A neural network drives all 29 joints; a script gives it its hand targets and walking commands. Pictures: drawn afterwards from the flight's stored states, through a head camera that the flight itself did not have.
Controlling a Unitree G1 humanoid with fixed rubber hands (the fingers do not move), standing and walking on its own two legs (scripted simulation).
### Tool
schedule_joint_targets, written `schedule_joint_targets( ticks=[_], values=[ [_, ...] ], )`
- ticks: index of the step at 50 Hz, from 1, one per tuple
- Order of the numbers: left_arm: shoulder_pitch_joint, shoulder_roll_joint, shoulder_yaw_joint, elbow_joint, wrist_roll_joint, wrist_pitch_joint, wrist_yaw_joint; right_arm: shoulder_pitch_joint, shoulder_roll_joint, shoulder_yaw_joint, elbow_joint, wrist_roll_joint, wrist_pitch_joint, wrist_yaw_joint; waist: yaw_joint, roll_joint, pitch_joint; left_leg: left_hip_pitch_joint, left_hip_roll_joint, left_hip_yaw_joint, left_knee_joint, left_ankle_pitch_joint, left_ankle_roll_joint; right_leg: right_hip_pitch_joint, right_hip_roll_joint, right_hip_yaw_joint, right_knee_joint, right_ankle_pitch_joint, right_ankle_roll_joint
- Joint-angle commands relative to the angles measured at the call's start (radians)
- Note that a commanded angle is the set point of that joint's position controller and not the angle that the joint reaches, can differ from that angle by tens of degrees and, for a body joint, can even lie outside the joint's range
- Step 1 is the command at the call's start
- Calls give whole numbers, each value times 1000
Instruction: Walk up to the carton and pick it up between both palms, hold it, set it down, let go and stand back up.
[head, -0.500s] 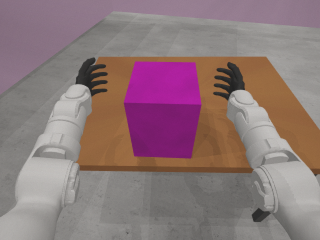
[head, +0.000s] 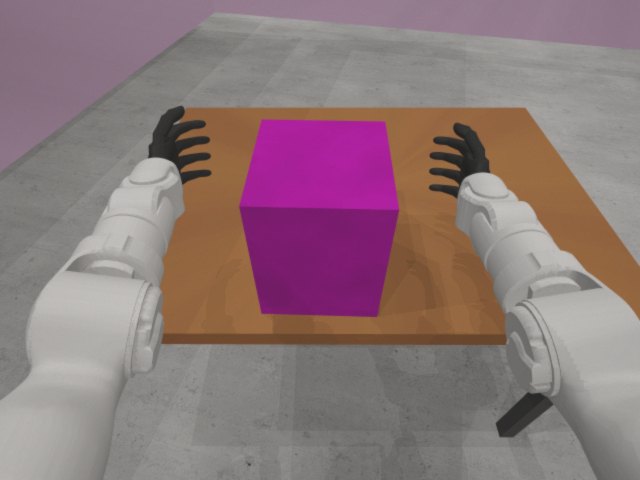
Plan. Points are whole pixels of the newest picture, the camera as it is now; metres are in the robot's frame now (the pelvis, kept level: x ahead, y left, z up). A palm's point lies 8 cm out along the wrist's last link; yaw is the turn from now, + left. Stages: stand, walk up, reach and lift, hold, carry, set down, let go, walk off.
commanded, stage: reach and lift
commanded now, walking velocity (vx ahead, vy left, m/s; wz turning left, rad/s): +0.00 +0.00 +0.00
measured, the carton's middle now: (321, 221) +0.53 +0.01 +0.02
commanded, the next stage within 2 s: none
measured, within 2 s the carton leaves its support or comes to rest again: neither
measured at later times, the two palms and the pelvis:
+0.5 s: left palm (186, 217) +0.47 +0.20 +0.09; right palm (444, 223) +0.46 -0.17 +0.08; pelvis +0.00 +0.00 -0.01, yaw +0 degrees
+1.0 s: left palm (214, 211) +0.48 +0.16 +0.09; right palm (429, 215) +0.47 -0.15 +0.09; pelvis +0.02 +0.00 -0.01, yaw +0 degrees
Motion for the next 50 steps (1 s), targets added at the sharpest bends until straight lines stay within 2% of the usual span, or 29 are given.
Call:
schedule_joint_targets(
  ticks=[1, 2, 3, 5, 7, 9, 11, 13, 14, 16, 17, 18, 19, 21, 22, 23, 24, 26, 28, 32, 33, 35, 37, 38, 41, 43, 44, 45, 50],
  values=[
    [-419, 86, -104, -27, -54, -160, -24, -450, -136, 16, -152, 78, -123, 15, -31, 46, -685, 85, -31, 0, 67, 509, -53, -10, 64, -25, -15, 447, -17],
    [-390, 81, -96, -43, -44, -174, -28, -441, -135, 3, -171, 64, -142, 17, -34, 33, -706, 83, -34, 3, 66, 536, -54, 8, 64, -28, -6, 491, -15],
    [-380, 70, -102, 12, -43, -186, -35, -426, -145, -11, -137, 35, -148, 18, -47, 24, -647, 56, -30, -2, 60, 491, -54, -28, 60, -28, -6, 445, -11],
    [-359, 62, -105, -2, -46, -225, -35, -436, -131, 12, -200, 48, -185, 26, -23, 11, -715, 51, -30, 5, 68, 497, -44, -7, 58, -26, 6, 450, -7],
    [-392, 53, -135, 42, -72, -259, -41, -424, -102, 19, -164, 53, -199, 34, -35, 22, -704, 14, -29, 10, 80, 457, -44, -75, 51, -23, 15, 394, -5],
    [-385, 38, -141, -3, -77, -302, -36, -411, -102, 20, -190, 50, -233, 46, -36, 30, -769, 13, -30, -1, 93, 479, -52, -83, 53, -31, 32, 407, -11],
    [-409, 10, -165, 11, -82, -333, -35, -420, -98, -4, -187, 29, -260, 54, -62, 50, -806, 20, -24, -10, 105, 479, -52, -138, 52, -40, 34, 373, -13],
    [-409, 24, -152, 15, -94, -362, -36, -416, -79, 3, -201, 25, -274, 54, -37, 43, -850, -2, -30, 5, 112, 464, -49, -117, 43, -35, 38, 371, -10],
    [-391, 18, -162, 42, -96, -367, -41, -399, -75, 2, -188, 20, -284, 60, -55, 30, -828, -13, -28, 0, 99, 448, -45, -123, 42, -33, 35, 377, -9],
    [-376, -4, -148, 28, -76, -395, -49, -391, -57, 3, -210, -9, -307, 69, -29, 41, -861, -41, -26, 6, 110, 483, -51, -93, 39, -32, 53, 408, -7],
    [-380, -31, -148, 13, -59, -402, -42, -404, -60, -6, -216, 2, -319, 71, -40, 66, -913, -26, -26, -4, 116, 492, -56, -118, 41, -37, 52, 412, -5],
    [-369, -26, -125, 48, -59, -404, -49, -365, -30, 3, -180, -3, -315, 74, -36, 45, -846, -49, -25, 1, 108, 457, -41, -133, 33, -27, 50, 373, -5],
    [-360, -44, -111, 37, -40, -417, -51, -371, -19, 3, -188, -12, -323, 75, -22, 35, -880, -73, -29, 9, 108, 484, -48, -88, 30, -22, 57, 435, -1],
    [-353, -72, -86, 61, -2, -425, -60, -327, 31, 4, -143, -34, -326, 81, -34, 21, -827, -106, -28, -1, 92, 455, -46, -57, 31, -18, 57, 445, 3],
    [-322, -85, -63, 43, 20, -433, -61, -328, 39, -9, -172, -44, -342, 81, -20, 22, -861, -110, -27, 5, 90, 481, -47, -39, 31, -21, 63, 478, 2],
    [-328, -112, -53, 47, 39, -433, -65, -321, 50, -32, -147, -65, -340, 85, -39, 36, -820, -114, -29, 3, 89, 467, -51, -54, 30, -19, 62, 461, 5],
    [-322, -133, -45, 15, 48, -450, -60, -316, 61, -50, -163, -88, -361, 85, -28, 52, -875, -88, -28, 5, 102, 519, -60, -65, 32, -24, 64, 480, 1],
    [-326, -140, 4, 0, 92, -449, -53, -295, 53, -89, -135, -119, -373, 86, -43, 73, -849, -39, -15, -6, 108, 594, -77, -107, 42, -36, 49, 466, -9],
    [-314, -103, 37, -64, 130, -460, -27, -284, -7, -123, -178, -159, -403, 65, -29, 108, -960, 6, -14, -5, 139, 698, -100, -80, 48, -36, 58, 566, -9],
    [-353, -31, 129, -133, 191, -459, 20, -296, -37, -143, -188, -196, -433, 25, -11, 125, -1016, -42, -24, 12, 157, 772, -119, 23, 59, -26, 103, 741, -7],
    [-330, -66, 119, -120, 201, -451, 23, -306, -30, -135, -179, -184, -437, 24, -21, 124, -1006, -34, -24, 6, 151, 780, -117, 24, 65, -24, 106, 768, -6],
    [-339, -80, 157, -197, 217, -451, 35, -323, -4, -136, -215, -185, -448, 23, 10, 105, -1037, -4, -19, 13, 165, 864, -123, 26, 76, -23, 100, 788, -9],
    [-348, -90, 194, -198, 227, -460, 43, -337, 30, -100, -211, -166, -449, 25, 44, 73, -1055, -25, -22, 16, 179, 863, -111, 31, 74, -9, 117, 801, -6],
    [-340, -120, 179, -187, 236, -457, 47, -330, 32, -104, -204, -162, -449, 25, 26, 96, -1037, -32, -23, 11, 168, 837, -114, 31, 77, -3, 111, 785, -11],
    [-373, -131, 152, -139, 215, -457, 36, -302, 56, -127, -179, -180, -420, 29, -13, 53, -940, -95, -30, 17, 132, 615, -87, 8, 65, 0, 78, 626, -7],
    [-372, -132, 167, -106, 232, -453, 23, -320, 74, -146, -210, -203, -397, 33, 7, 37, -880, -107, -31, 25, 106, 522, -75, 6, 51, -4, 66, 521, -10],
    [-378, -155, 151, -107, 232, -447, 22, -319, 97, -157, -180, -205, -387, 37, -17, 41, -817, -97, -33, 17, 99, 482, -72, -13, 51, -5, 49, 453, -15],
    [-353, -168, 172, -72, 246, -432, 15, -317, 100, -150, -153, -205, -378, 41, -3, 25, -738, -93, -27, 22, 84, 467, -70, -22, 55, -9, 37, 418, -12],
    [-284, -274, 246, -40, 351, -409, -41, -277, 231, -191, -103, -292, -392, 65, 4, 39, -683, -23, -22, 30, 94, 681, -83, 58, 51, -11, 30, 663, -13]
  ],
)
